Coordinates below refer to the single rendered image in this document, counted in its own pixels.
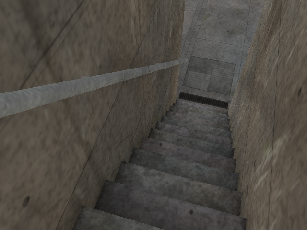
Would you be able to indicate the stairs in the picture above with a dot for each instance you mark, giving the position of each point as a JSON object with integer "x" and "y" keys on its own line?
{"x": 181, "y": 178}

